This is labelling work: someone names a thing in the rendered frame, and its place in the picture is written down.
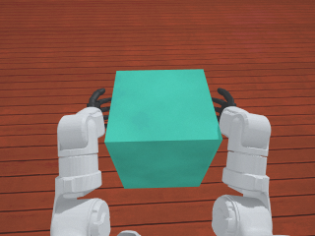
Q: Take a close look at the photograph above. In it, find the left robot upper arm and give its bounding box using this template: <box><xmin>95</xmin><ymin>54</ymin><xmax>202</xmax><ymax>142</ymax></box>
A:
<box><xmin>51</xmin><ymin>198</ymin><xmax>111</xmax><ymax>236</ymax></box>

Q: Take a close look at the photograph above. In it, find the robot left hand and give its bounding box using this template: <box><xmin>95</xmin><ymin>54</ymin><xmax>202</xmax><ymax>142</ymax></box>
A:
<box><xmin>87</xmin><ymin>88</ymin><xmax>112</xmax><ymax>129</ymax></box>

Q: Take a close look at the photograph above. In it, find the carton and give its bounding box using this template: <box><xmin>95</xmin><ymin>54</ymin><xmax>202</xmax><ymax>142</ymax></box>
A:
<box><xmin>104</xmin><ymin>69</ymin><xmax>222</xmax><ymax>189</ymax></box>

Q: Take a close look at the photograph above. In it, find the right robot upper arm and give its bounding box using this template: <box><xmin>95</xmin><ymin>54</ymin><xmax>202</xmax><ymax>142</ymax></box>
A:
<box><xmin>212</xmin><ymin>195</ymin><xmax>289</xmax><ymax>236</ymax></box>

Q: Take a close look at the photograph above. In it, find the right robot forearm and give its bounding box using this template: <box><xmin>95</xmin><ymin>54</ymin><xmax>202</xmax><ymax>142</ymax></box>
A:
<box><xmin>219</xmin><ymin>106</ymin><xmax>273</xmax><ymax>228</ymax></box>

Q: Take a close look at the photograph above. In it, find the left robot forearm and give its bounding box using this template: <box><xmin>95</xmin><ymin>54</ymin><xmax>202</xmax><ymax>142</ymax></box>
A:
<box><xmin>50</xmin><ymin>106</ymin><xmax>105</xmax><ymax>236</ymax></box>

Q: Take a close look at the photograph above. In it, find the robot right hand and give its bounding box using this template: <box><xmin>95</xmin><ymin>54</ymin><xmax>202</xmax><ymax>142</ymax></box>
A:
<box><xmin>211</xmin><ymin>88</ymin><xmax>237</xmax><ymax>124</ymax></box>

